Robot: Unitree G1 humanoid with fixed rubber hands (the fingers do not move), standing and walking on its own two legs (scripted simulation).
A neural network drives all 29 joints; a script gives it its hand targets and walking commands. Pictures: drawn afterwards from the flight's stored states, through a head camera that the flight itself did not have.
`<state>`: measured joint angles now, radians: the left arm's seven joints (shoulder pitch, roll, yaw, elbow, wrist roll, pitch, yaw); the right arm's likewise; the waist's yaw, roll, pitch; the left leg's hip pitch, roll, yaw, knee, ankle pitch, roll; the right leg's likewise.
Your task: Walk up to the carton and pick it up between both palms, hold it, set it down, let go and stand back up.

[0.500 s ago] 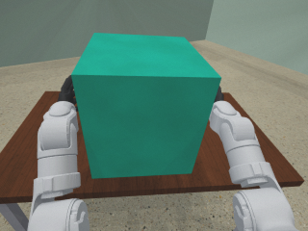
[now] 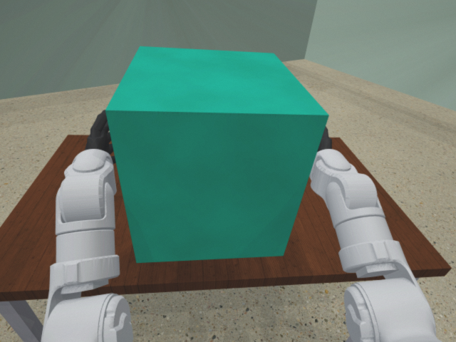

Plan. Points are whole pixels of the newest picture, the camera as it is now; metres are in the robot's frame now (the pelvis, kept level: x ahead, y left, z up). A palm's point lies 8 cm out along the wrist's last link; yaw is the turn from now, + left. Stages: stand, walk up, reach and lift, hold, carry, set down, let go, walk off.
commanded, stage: set down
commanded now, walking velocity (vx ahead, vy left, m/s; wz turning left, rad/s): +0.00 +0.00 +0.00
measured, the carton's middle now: (210, 149) +0.43 +0.01 +0.20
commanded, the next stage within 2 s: none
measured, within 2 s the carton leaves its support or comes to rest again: neither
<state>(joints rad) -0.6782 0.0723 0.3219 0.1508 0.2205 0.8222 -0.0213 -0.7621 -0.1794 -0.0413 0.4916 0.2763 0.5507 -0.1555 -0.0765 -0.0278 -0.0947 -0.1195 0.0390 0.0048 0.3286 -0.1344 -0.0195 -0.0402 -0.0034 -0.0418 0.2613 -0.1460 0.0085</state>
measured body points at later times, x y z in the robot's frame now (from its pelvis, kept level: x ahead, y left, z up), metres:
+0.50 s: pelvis +0.02 -0.01 +0.00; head -0.02 +0.02 +0.45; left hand +0.39 +0.19 +0.18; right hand +0.40 -0.16 +0.16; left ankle +0.03 +0.13 -0.75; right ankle +0.00 -0.12 -0.75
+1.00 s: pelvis +0.02 -0.01 +0.00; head +0.00 +0.02 +0.45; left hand +0.41 +0.20 +0.16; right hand +0.43 -0.16 +0.15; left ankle +0.03 +0.13 -0.75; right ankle +0.00 -0.12 -0.75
